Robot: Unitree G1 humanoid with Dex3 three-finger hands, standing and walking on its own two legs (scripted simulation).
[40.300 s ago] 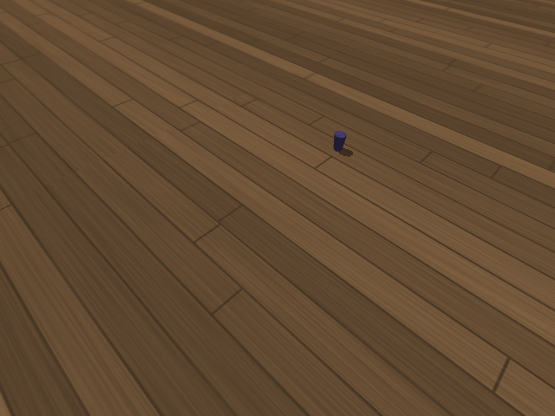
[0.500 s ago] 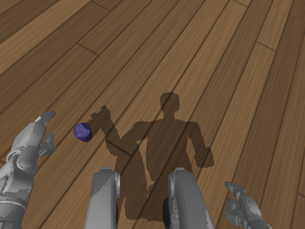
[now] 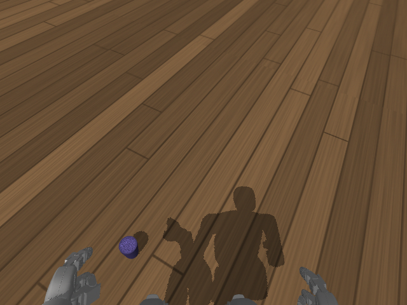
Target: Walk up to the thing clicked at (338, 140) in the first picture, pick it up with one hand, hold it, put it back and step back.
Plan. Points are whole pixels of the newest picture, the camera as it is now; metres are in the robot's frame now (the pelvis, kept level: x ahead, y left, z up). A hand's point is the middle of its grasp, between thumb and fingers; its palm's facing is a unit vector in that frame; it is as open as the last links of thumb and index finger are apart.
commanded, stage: home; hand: left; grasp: from above
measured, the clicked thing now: (130, 248) +0.46 +0.25 -0.62
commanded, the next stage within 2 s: none
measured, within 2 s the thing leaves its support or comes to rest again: neither
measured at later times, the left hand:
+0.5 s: hand out of the picture +0.18 +0.18 -0.01, palm faces +0.08 -0.98 -0.19, open 7.4 cm
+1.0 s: hand (87, 302) +0.18 +0.18 -0.01, palm faces +0.07 -0.98 -0.19, open 7.4 cm
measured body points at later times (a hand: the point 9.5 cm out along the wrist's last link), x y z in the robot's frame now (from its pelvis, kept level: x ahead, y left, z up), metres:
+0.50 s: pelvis +0.02 +0.00 +0.04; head +0.04 +0.00 +0.49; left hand +0.17 +0.23 +0.01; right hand +0.21 -0.24 -0.01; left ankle +0.04 +0.13 -0.64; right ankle +0.02 -0.14 -0.64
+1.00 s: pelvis +0.02 +0.00 +0.04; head +0.04 +0.01 +0.49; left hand +0.18 +0.24 +0.01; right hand +0.18 -0.24 -0.03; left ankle +0.04 +0.13 -0.64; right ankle +0.02 -0.14 -0.64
